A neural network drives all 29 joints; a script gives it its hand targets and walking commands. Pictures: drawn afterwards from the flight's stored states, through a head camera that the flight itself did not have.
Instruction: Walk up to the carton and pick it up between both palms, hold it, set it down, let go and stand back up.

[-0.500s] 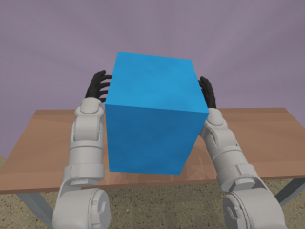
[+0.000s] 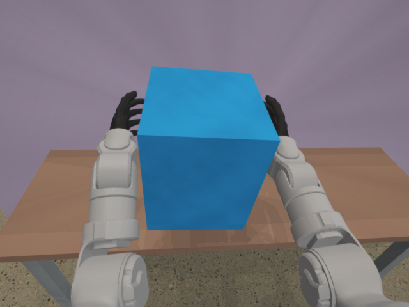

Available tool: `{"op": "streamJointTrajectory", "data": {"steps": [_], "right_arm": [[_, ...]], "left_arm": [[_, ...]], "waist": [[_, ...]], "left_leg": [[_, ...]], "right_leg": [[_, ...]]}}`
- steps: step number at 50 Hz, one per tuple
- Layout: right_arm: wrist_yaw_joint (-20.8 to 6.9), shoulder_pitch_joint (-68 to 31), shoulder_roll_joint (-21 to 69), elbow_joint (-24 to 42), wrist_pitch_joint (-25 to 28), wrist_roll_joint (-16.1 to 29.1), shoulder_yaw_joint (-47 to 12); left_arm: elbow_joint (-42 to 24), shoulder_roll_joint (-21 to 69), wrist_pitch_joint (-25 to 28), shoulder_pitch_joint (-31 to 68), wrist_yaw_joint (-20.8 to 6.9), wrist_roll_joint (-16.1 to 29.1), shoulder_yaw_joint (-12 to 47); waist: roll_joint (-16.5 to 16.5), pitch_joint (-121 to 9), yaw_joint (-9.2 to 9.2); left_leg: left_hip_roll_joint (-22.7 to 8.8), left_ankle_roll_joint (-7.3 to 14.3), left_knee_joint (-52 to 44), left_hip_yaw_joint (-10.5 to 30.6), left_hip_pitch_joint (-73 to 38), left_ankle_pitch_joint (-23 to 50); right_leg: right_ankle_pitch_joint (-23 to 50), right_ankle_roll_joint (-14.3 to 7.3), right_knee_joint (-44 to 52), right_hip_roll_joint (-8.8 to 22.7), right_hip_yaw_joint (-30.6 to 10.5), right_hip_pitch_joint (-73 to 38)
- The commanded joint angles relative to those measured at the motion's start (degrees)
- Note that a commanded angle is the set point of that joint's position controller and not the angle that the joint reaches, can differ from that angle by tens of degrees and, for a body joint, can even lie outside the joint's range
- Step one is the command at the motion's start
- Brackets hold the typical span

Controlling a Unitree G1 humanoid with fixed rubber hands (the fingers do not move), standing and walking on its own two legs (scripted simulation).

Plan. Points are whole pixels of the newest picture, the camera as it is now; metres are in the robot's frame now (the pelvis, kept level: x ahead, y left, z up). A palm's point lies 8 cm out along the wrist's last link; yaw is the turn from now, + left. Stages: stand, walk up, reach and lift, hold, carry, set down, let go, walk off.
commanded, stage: reach and lift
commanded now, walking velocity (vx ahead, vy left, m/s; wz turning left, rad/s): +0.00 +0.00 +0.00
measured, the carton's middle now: (199, 151) +0.40 +0.03 +0.15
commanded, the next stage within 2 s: hold in 0.56 s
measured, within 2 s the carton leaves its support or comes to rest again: neither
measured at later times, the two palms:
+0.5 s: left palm (119, 127) +0.38 +0.17 +0.22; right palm (277, 129) +0.39 -0.12 +0.22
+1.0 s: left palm (114, 123) +0.37 +0.18 +0.23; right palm (279, 122) +0.38 -0.11 +0.24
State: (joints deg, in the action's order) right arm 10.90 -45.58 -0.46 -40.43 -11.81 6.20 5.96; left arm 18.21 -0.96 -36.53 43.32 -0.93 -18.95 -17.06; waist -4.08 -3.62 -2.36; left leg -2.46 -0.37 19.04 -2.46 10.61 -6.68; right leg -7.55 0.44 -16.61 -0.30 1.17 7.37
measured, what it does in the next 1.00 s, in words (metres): stands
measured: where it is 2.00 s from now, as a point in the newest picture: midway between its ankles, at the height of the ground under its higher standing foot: outside the picture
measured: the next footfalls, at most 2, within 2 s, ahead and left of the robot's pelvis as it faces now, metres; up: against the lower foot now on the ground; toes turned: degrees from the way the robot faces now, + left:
none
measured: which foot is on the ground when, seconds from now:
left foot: down 0.00-1.00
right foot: down 0.00-1.00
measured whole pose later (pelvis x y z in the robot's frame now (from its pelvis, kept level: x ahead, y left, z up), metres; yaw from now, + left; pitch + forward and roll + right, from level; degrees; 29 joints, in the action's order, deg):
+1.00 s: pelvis +0.00 +0.00 +0.00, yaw +0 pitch -3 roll -1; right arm 10.6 -48.5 -1.5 -38.4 -19.0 8.8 6.0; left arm 14.5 -1.0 -43.2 44.5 -0.4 -18.9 -17.0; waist -4.1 -5.5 -2.4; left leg -2.5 -0.4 19.1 -2.5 9.2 -6.8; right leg -7.6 0.4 -16.6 -0.3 1.2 5.9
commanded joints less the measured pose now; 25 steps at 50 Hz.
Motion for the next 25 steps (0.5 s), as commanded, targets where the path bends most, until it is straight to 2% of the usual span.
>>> {"op": "streamJointTrajectory", "data": {"steps": [1,25], "right_arm": [[-5.6,-45.8,30.0,15.7,1.4,6.2,-18.1],[-5.0,-49.2,31.5,15.1,-1.6,7.5,-17.5]], "left_arm": [[-7.2,38.1,2.7,38.4,-5.1,12.0,28.4],[-7.5,36.8,0.2,42.3,-5.8,12.6,27.6]], "waist": [[7.9,-23.9,-6.92],[7.1,-22.4,-7.52]], "left_leg": [[4.4,-1.9,0.4,0.4,-18.2,10.4],[4.3,-1.4,-1.0,0.1,-15.9,7.0]], "right_leg": [[6.0,1.6,2.3,-3.5,4.0,-10.6],[5.2,2.0,2.4,-3.1,3.1,-12.0]]}}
